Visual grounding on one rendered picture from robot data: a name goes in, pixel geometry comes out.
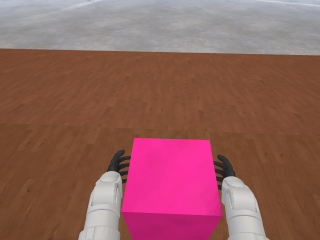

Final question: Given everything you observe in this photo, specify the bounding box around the robot right hand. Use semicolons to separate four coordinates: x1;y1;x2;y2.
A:
213;154;236;190

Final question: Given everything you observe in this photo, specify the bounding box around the left robot forearm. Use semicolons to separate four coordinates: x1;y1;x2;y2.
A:
78;171;123;240

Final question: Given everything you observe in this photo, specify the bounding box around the right robot forearm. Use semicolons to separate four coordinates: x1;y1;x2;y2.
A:
221;176;269;240

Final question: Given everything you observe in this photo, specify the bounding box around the robot left hand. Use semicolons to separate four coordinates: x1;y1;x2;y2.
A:
107;149;131;184

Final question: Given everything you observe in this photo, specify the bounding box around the carton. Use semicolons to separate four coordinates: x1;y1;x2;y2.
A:
121;138;223;240

